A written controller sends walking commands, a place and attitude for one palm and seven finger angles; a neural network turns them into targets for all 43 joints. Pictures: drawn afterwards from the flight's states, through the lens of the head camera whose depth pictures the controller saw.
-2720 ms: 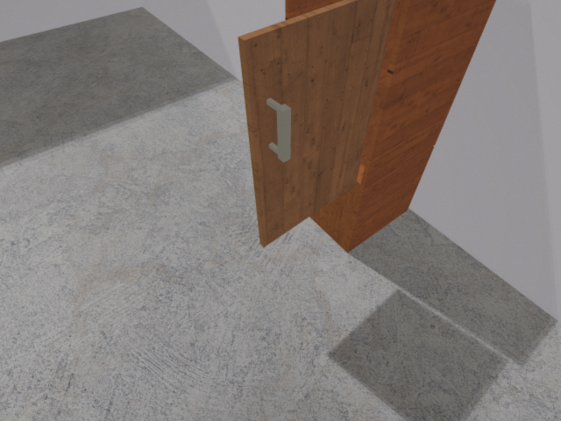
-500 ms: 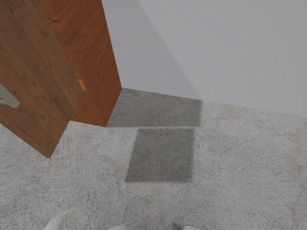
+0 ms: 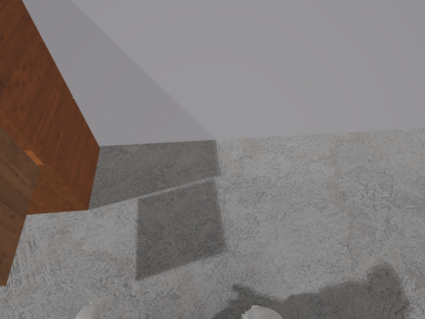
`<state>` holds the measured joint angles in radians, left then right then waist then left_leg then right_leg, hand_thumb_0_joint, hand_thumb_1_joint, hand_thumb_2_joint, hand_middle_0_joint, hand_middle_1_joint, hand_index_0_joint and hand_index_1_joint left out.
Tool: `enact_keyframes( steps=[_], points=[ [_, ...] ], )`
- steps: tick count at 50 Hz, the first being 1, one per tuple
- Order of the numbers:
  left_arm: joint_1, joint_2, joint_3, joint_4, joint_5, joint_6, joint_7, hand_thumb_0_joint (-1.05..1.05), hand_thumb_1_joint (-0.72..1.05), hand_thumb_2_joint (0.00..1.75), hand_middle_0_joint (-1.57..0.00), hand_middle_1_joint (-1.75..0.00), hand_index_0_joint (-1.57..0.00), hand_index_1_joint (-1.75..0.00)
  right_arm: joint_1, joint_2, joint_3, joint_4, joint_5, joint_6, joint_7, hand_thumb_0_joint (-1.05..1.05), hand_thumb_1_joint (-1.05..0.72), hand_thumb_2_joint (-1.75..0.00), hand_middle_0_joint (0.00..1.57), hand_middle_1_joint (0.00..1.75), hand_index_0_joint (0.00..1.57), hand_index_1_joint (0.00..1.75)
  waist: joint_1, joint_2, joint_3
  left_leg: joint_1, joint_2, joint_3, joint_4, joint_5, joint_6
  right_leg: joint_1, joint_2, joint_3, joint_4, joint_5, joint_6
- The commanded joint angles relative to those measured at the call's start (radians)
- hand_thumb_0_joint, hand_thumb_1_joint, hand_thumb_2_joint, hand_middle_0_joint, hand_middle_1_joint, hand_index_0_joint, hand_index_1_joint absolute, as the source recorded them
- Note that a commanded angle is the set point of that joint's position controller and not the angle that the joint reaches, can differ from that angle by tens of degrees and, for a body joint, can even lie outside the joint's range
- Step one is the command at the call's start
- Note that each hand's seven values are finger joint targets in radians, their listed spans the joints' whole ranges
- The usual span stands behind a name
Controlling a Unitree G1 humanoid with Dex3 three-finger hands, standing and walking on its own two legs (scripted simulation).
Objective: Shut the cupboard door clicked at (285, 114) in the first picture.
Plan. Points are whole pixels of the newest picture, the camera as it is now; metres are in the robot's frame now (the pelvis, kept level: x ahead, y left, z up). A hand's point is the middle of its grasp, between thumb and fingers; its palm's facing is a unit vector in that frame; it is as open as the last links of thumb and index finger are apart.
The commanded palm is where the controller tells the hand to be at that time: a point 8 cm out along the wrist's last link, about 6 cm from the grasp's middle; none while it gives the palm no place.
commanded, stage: walk around to get in front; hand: left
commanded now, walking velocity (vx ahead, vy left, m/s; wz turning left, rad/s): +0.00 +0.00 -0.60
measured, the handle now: out of the picture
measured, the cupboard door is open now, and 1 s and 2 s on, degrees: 92 92 92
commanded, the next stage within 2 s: none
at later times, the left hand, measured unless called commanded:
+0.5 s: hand (143, 315) +0.14 +0.16 -0.18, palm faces -0.23 -0.95 -0.20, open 7.4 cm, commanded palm none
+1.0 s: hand (196, 281) +0.21 +0.05 -0.16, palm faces -0.55 -0.79 -0.25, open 7.4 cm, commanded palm none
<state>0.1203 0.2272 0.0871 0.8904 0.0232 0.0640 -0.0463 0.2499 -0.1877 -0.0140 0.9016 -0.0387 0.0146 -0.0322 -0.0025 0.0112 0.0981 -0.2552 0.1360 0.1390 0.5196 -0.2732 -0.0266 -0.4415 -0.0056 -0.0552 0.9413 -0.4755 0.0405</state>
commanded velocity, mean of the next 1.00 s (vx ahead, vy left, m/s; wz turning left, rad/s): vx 0.00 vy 0.00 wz -0.60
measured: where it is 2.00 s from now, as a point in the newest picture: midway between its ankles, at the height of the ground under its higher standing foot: outside the picture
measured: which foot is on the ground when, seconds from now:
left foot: down 0.00-0.10, up 0.12-0.42, down 0.44-0.78, up 0.80-1.00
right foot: up 0.00-0.08, down 0.10-0.44, up 0.46-0.76, down 0.78-1.00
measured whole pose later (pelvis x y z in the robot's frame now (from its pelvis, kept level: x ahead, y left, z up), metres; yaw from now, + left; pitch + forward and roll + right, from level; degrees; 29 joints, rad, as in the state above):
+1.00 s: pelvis +0.02 -0.07 +0.00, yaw -35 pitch +2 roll +0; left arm 0.16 0.21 0.06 0.91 0.02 0.03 0.00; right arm 0.16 -0.26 -0.06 0.91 -0.01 0.06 -0.03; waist -0.01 0.02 0.11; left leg -0.47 0.07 0.04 0.98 -0.43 -0.09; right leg -0.29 0.03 0.04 0.54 -0.28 -0.03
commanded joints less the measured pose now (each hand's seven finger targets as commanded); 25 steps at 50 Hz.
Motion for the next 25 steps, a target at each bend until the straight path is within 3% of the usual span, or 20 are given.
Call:
enact_keyframes(
  steps=[1, 3, 4, 5, 6, 7, 8, 10, 13, 17, 19, 20, 21, 22, 23, 24, 25],
  points=[
    [-0.042, 0.047, 0.001, -0.092, -0.004, -0.034, 0.005, 0.0, 0.9, 0.9, -0.2, -0.3, -0.2, -0.3, 0.074, -0.237, -0.081, -0.04, 0.002, -0.011, -0.004, 0.0, -0.9, -0.9, 0.2, 0.3, 0.2, 0.3, -0.044, 0.204, -0.127, 0.122, 0.212, -0.074, -0.071, 0.439, 0.111, 0.088, 0.013, -0.063, -0.244, 0.04, -0.013],
    [0.045, 0.083, 0.012, -0.065, -0.003, -0.039, 0.01, 0.0, 0.9, 0.9, -0.2, -0.3, -0.2, -0.3, 0.041, -0.24, -0.086, -0.049, 0.011, -0.005, 0.002, 0.0, -0.9, -0.9, 0.2, 0.3, 0.2, 0.3, 0.003, 0.158, -0.138, 0.028, 0.181, -0.024, 0.042, 0.314, 0.045, 0.263, 0.01, -0.061, -0.458, 0.249, -0.034],
    [0.112, 0.163, 0.027, -0.047, 0.003, -0.048, 0.022, 0.0, 0.9, 0.9, -0.2, -0.3, -0.2, -0.3, 0.026, -0.197, -0.082, -0.07, 0.021, -0.001, 0.01, 0.0, -0.9, -0.9, 0.2, 0.3, 0.2, 0.3, 0.033, -0.02, -0.173, -0.133, 0.115, 0.033, 0.204, 0.127, -0.008, 0.438, -0.137, 0.13, -0.541, 0.429, -0.088],
    [0.179, 0.269, 0.05, -0.022, 0.005, -0.055, 0.039, 0.0, 0.9, 0.9, -0.2, -0.3, -0.2, -0.3, -0.056, -0.115, -0.059, -0.122, 0.028, 0.001, 0.012, 0.0, -0.9, -0.9, 0.2, 0.3, 0.2, 0.3, 0.082, -0.327, -0.155, -0.353, -0.036, 0.062, 0.436, -0.376, -0.056, 0.489, -0.382, 0.443, -0.596, 0.725, -0.206],
    [0.215, 0.285, 0.046, -0.017, -0.008, -0.05, 0.049, 0.0, 0.9, 0.9, -0.2, -0.3, -0.2, -0.3, -0.093, -0.14, -0.056, -0.132, 0.028, 0.014, 0.004, 0.0, -0.9, -0.9, 0.2, 0.3, 0.2, 0.3, 0.11, -0.243, -0.146, -0.352, -0.033, -0.09, 0.561, -0.384, -0.045, 0.408, -0.402, 0.458, -0.588, 0.736, -0.274],
    [0.16, 0.245, 0.048, -0.021, -0.002, -0.052, 0.06, 0.0, 0.9, 0.9, -0.2, -0.3, -0.2, -0.3, -0.1, -0.131, -0.062, -0.118, 0.029, 0.019, -0.003, 0.0, -0.9, -0.9, 0.2, 0.3, 0.2, 0.3, 0.068, -0.302, -0.143, -0.391, -0.03, -0.132, 0.629, -0.324, -0.043, 0.401, -0.325, 0.447, -0.573, 0.707, -0.267],
    [0.101, 0.208, 0.036, -0.034, -0.005, -0.049, 0.064, 0.0, 0.9, 0.9, -0.2, -0.3, -0.2, -0.3, -0.093, -0.147, -0.064, -0.102, 0.029, 0.021, -0.002, 0.0, -0.9, -0.9, 0.2, 0.3, 0.2, 0.3, 0.044, -0.284, -0.123, -0.392, -0.02, -0.147, 0.647, -0.25, -0.05, 0.388, -0.28, 0.374, -0.559, 0.713, -0.245],
    [0.053, 0.172, 0.027, -0.054, -0.002, -0.05, 0.069, 0.0, 0.9, 0.9, -0.2, -0.3, -0.2, -0.3, -0.078, -0.129, -0.061, -0.076, 0.028, 0.02, 0.004, 0.0, -0.9, -0.9, 0.2, 0.3, 0.2, 0.3, 0.014, -0.184, -0.149, -0.302, -0.03, -0.128, 0.587, -0.178, -0.058, 0.336, -0.232, 0.301, -0.537, 0.747, -0.224],
    [0.072, 0.18, 0.028, -0.05, 0.0, -0.052, 0.067, 0.0, 0.9, 0.9, -0.2, -0.3, -0.2, -0.3, -0.089, -0.111, -0.06, -0.071, 0.029, 0.025, 0.006, 0.0, -0.9, -0.9, 0.2, 0.3, 0.2, 0.3, 0.018, -0.138, -0.147, -0.244, -0.066, -0.115, 0.469, -0.157, -0.06, 0.308, -0.213, 0.327, -0.546, 0.721, -0.228],
    [0.056, 0.193, 0.036, -0.049, 0.005, -0.045, 0.063, 0.0, 0.9, 0.9, -0.2, -0.3, -0.2, -0.3, -0.078, -0.106, -0.058, -0.079, 0.035, 0.014, 0.002, 0.0, -0.9, -0.9, 0.2, 0.3, 0.2, 0.3, 0.01, -0.157, -0.141, -0.156, -0.094, -0.111, 0.269, -0.157, -0.045, 0.274, -0.204, 0.379, -0.539, 0.647, -0.23],
    [0.044, 0.183, 0.036, -0.043, 0.001, -0.041, 0.06, 0.0, 0.9, 0.9, -0.2, -0.3, -0.2, -0.3, -0.042, -0.108, -0.058, -0.071, 0.037, 0.006, -0.004, 0.0, -0.9, -0.9, 0.2, 0.3, 0.2, 0.3, -0.013, -0.137, -0.141, -0.05, -0.108, -0.114, 0.11, -0.075, -0.037, 0.216, -0.177, 0.399, -0.501, 0.633, -0.197],
    [0.02, 0.177, 0.033, -0.05, -0.005, -0.038, 0.058, 0.0, 0.9, 0.9, -0.2, -0.3, -0.2, -0.3, 0.01, -0.118, -0.058, -0.055, 0.036, -0.001, -0.008, 0.0, -0.9, -0.9, 0.2, 0.3, 0.2, 0.3, -0.041, -0.118, -0.152, 0.05, -0.1, -0.11, -0.016, 0.009, -0.029, 0.163, -0.151, 0.382, -0.467, 0.589, -0.163],
    [0.018, 0.136, 0.026, -0.064, -0.013, -0.033, 0.053, 0.0, 0.9, 0.9, -0.2, -0.3, -0.2, -0.3, 0.047, -0.168, -0.063, -0.045, 0.028, -0.012, -0.012, 0.0, -0.9, -0.9, 0.2, 0.3, 0.2, 0.3, -0.054, 0.006, -0.17, 0.177, 0.006, -0.21, -0.154, 0.042, 0.008, 0.038, -0.063, 0.315, -0.382, 0.425, -0.106],
    [0.05, 0.076, 0.014, -0.085, -0.021, -0.029, 0.041, 0.0, 0.9, 0.9, -0.2, -0.3, -0.2, -0.3, 0.065, -0.275, -0.081, -0.055, 0.01, -0.019, -0.014, 0.0, -0.9, -0.9, 0.2, 0.3, 0.2, 0.3, -0.047, 0.302, -0.17, 0.252, 0.276, -0.489, -0.238, 0.139, 0.118, -0.131, 0.075, 0.152, -0.164, 0.013, -0.039],
    [0.027, 0.102, 0.017, -0.102, -0.009, -0.034, 0.033, 0.0, 0.9, 0.9, -0.2, -0.3, -0.2, -0.3, 0.067, -0.301, -0.084, -0.071, 0.005, -0.013, -0.019, 0.0, -0.9, -0.9, 0.2, 0.3, 0.2, 0.3, -0.052, 0.25, -0.144, 0.15, 0.393, -0.542, -0.253, 0.189, 0.214, -0.125, 0.046, 0.095, 0.062, -0.163, -0.02],
    [0.011, 0.114, 0.022, -0.086, 0.006, -0.031, 0.031, 0.0, 0.9, 0.9, -0.2, -0.3, -0.2, -0.3, 0.046, -0.266, -0.072, -0.07, 0.0, -0.022, -0.019, 0.0, -0.9, -0.9, 0.2, 0.3, 0.2, 0.3, -0.04, 0.225, -0.141, 0.131, 0.354, -0.503, -0.231, 0.295, 0.211, -0.137, 0.017, 0.118, 0.188, -0.136, -0.014],
    [0.015, 0.112, 0.03, -0.071, 0.007, -0.034, 0.022, 0.0, 0.9, 0.9, -0.2, -0.3, -0.2, -0.3, 0.024, -0.236, -0.065, -0.078, 0.0, -0.025, -0.021, 0.0, -0.9, -0.9, 0.2, 0.3, 0.2, 0.3, -0.021, 0.176, -0.131, 0.117, 0.295, -0.404, -0.203, 0.391, 0.19, -0.136, 0.001, 0.107, 0.252, -0.08, -0.005]
  ],
)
